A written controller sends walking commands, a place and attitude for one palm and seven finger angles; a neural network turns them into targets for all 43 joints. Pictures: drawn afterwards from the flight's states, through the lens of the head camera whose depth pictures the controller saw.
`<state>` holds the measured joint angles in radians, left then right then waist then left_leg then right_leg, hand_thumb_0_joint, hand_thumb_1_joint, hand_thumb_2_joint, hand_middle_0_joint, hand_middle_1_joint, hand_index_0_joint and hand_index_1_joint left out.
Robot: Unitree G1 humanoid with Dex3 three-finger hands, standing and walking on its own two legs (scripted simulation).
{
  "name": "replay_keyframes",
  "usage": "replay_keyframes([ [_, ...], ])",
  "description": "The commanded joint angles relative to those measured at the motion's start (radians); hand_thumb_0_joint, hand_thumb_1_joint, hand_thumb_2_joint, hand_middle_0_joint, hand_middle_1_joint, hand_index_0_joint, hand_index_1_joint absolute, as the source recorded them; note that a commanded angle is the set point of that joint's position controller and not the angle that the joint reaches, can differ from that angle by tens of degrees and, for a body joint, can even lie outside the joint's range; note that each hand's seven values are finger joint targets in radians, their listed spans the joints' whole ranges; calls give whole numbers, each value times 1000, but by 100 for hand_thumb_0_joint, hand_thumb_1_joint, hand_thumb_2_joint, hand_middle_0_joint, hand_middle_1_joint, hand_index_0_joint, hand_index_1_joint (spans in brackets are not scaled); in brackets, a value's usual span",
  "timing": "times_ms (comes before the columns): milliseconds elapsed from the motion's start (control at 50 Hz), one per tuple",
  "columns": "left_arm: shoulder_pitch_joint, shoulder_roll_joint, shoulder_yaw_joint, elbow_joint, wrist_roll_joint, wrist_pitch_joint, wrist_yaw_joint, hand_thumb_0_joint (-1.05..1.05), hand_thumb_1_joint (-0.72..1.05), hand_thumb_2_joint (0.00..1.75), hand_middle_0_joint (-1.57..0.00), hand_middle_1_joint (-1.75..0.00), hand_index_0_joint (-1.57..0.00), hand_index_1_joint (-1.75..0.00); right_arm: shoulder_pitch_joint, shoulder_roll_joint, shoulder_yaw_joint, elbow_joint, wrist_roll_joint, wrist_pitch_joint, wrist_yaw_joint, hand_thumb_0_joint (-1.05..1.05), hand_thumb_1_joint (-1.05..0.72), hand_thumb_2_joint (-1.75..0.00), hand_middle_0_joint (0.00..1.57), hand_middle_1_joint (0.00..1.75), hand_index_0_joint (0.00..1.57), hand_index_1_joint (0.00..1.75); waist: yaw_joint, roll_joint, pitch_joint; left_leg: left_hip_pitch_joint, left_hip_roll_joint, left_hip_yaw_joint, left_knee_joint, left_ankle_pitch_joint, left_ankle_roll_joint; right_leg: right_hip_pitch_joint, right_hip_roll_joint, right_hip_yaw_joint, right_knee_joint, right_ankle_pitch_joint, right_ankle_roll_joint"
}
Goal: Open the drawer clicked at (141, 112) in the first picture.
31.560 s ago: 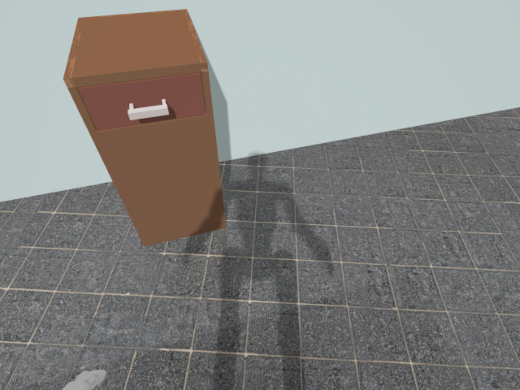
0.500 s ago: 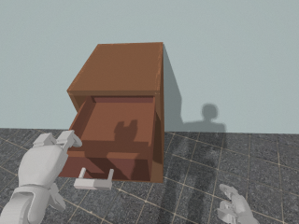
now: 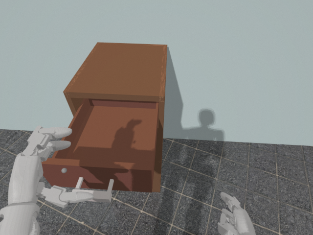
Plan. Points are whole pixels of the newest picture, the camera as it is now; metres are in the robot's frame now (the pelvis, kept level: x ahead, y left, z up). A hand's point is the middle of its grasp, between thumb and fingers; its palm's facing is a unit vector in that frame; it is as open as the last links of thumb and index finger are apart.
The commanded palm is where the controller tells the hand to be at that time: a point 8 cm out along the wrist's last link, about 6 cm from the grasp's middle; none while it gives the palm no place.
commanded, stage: draw the hand back to the body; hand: left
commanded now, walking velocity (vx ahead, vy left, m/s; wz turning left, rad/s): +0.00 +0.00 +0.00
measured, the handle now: (93, 188) +0.25 +0.22 -0.06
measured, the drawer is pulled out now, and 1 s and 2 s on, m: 0.29 0.29 0.29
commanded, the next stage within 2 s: step back with the hand held close in 0.76 s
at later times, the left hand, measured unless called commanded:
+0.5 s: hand (54, 170) +0.18 +0.22 +0.16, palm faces +0.38 -0.84 -0.39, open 9.1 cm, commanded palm +0.13 +0.26 +0.18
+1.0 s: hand (63, 167) +0.19 +0.20 +0.17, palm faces +0.40 -0.80 -0.45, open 7.4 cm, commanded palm +0.13 +0.24 +0.18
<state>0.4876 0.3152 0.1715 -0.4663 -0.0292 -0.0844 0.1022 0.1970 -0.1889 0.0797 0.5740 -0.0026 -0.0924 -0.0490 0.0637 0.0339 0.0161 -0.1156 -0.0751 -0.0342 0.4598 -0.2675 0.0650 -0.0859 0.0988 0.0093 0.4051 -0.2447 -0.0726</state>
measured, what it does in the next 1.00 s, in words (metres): stands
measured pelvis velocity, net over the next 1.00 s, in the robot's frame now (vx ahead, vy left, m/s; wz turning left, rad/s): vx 0.00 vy -0.04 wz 0.01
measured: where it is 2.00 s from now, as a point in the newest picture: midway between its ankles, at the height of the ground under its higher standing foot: outside the picture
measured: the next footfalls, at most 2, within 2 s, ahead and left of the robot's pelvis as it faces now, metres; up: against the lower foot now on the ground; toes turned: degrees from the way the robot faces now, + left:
right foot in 1.92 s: -0.20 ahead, -0.14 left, +0.00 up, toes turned -4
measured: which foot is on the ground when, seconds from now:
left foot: down 0.00-1.00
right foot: down 0.00-1.00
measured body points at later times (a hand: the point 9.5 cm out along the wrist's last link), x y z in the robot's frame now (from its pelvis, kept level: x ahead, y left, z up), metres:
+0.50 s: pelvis +0.00 -0.02 +0.00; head -0.02 -0.04 +0.45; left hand +0.15 +0.26 +0.18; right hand +0.19 -0.23 -0.08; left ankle -0.01 +0.07 -0.74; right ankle -0.01 -0.08 -0.74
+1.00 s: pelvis +0.00 -0.04 +0.00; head +0.00 -0.06 +0.45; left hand +0.16 +0.24 +0.19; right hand +0.19 -0.26 -0.09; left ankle -0.01 +0.07 -0.74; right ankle -0.01 -0.08 -0.74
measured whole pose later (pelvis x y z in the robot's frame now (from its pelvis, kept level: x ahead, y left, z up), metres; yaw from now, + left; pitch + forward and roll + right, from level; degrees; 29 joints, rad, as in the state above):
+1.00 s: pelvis +0.00 -0.04 +0.00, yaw +1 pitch -1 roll -1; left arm 0.55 0.34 0.34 -0.47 -0.05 -0.20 0.12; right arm 0.18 -0.22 0.00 0.58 0.00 -0.06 -0.04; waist 0.03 0.07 0.01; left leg -0.21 -0.02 -0.07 0.50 -0.27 0.03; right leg -0.14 0.15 -0.02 0.35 -0.20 -0.12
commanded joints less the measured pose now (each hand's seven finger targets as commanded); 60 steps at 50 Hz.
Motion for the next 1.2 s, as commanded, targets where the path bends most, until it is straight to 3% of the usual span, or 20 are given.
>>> replay_keyframes([
  [0,-80,162,148,-238,-45,-86,9,0,-5,50,-27,-91,-27,-91,-128,-118,-57,-131,0,-79,-6,0,-90,-90,20,30,20,30,-4,114,-46,-3,101,-47,-97,275,-74,-15,-82,4,-66,175,15],
  [80,-33,145,161,-183,-60,-87,-7,0,9,55,-26,-82,-26,-82,-130,-124,-75,-121,2,-68,0,0,-90,-90,20,30,20,30,-4,10,-69,-7,101,-34,-86,297,-63,3,-85,5,-67,217,21],
  [200,-15,166,184,-231,-63,-101,-10,0,31,64,-24,-68,-24,-68,-134,-131,-90,-122,10,-65,-3,0,-90,-90,20,30,20,30,-5,18,-140,17,97,-29,-74,310,-58,21,-92,14,-69,247,28],
  [220,-19,180,193,-246,-62,-104,-6,0,34,66,-24,-66,-24,-66,-138,-134,-90,-119,11,-69,-3,0,-90,-90,20,30,20,30,-6,67,-135,20,95,-26,-69,313,-61,13,-91,20,-76,250,25],
  [300,-5,189,218,-210,-68,-102,3,0,48,72,-23,-57,-23,-57,-142,-127,-93,-114,13,-64,-13,0,-90,-90,20,30,20,30,-5,6,-103,1,89,-23,-73,248,-49,-1,-95,26,-93,212,31],
  [320,-24,200,223,-228,-65,-106,3,0,51,74,-23,-55,-23,-55,-146,-128,-95,-115,16,-67,-14,0,-90,-90,20,30,20,30,-9,37,-88,6,88,-21,-72,239,-51,-18,-94,35,-107,200,29],
  [360,-4,193,230,-187,-70,-105,6,0,58,76,-22,-50,-22,-50,-145,-121,-95,-109,16,-63,-17,0,-90,-90,20,30,20,30,-7,7,-71,-6,85,-20,-74,213,-45,-19,-98,34,-110,181,32],
  [440,-16,183,224,-175,-70,-111,1,0,73,82,-21,-41,-21,-41,-148,-120,-97,-107,17,-63,-15,0,-90,-90,20,30,20,30,-12,35,-48,0,83,-18,-73,197,-43,-36,-100,43,-126,160,34],
  [540,-19,172,207,-159,-70,-113,-1,0,90,90,-20,-30,-20,-30,-151,-120,-102,-108,15,-67,-14,0,-90,-90,20,30,20,30,-13,16,-52,2,79,-11,-70,176,-35,-33,-107,54,-139,144,40],
  [640,-36,198,223,-183,-67,-119,7,0,90,90,-20,-30,-20,-30,-154,-119,-101,-106,14,-72,-12,0,-90,-90,20,30,20,30,-9,15,-67,-2,75,-14,-64,184,-36,-15,-113,68,-144,162,41],
  [840,-20,187,221,-158,-68,-120,10,0,90,90,-20,-30,-20,-30,-158,-114,-104,-100,14,-75,-8,0,-90,-90,20,30,20,30,-6,23,-65,-4,72,-7,-61,193,-34,-1,-122,73,-145,186,49],
  [860,-128,325,380,-273,-42,-172,25,0,90,90,-20,-30,-20,-30,-108,-146,-113,-155,22,-60,-9,0,-90,-90,20,30,20,30,-32,9,20,-25,80,-70,-9,126,-18,-146,-168,222,-199,239,53],
  [880,-34,225,307,-196,-31,-184,25,0,90,90,-20,-30,-20,-30,-100,-140,-121,-122,-1,-43,-9,0,-90,-90,20,30,20,30,-51,-83,0,-35,74,-81,34,104,-14,-132,-187,225,-192,272,55],
  [900,14,191,277,-165,-21,-173,26,0,90,90,-20,-30,-20,-30,-105,-137,-126,-134,2,-29,-5,0,-90,-90,20,30,20,30,-52,-131,-7,-45,72,-71,67,89,-13,-138,-206,243,-181,331,74],
  [940,49,166,259,-163,-15,-174,26,0,90,90,-20,-30,-20,-30,-92,-134,-131,-157,4,-10,-1,0,-90,-90,20,30,20,30,-60,-141,-65,-82,65,-52,99,77,-17,-84,-232,229,-142,433,89],
  [980,107,144,245,-157,-15,-166,31,0,90,90,-20,-30,-20,-30,-72,-127,-133,-170,16,9,6,0,-90,-90,20,30,20,30,-62,-112,-120,-120,76,-40,108,48,-18,-36,-257,231,-107,469,88],
  [1060,127,198,274,-259,-15,-174,37,0,90,90,-20,-30,-20,-30,-81,-129,-138,-186,31,18,13,0,-90,-90,20,30,20,30,-68,-70,-176,-120,99,-21,68,130,-12,-16,-258,207,-47,542,95],
  [1100,128,237,300,-326,-18,-187,40,0,90,90,-20,-30,-20,-30,-85,-136,-139,-191,34,13,15,0,-90,-90,20,30,20,30,-67,-46,-203,-110,117,-24,45,242,-7,6,-235,175,-7,591,109],
  [1120,114,262,312,-366,-16,-187,44,0,90,90,-20,-30,-20,-30,-86,-143,-138,-194,32,11,10,0,-90,-90,20,30,20,30,-68,20,-212,-108,133,-37,37,316,-8,8,-221,158,26,615,108],
  [1180,154,280,338,-411,-20,-183,52,0,90,90,-20,-30,-20,-30,-93,-136,-131,-204,30,3,2,0,-90,-90,20,30,20,30,-59,93,-235,-115,184,-104,16,462,6,-9,-161,110,96,525,98],
])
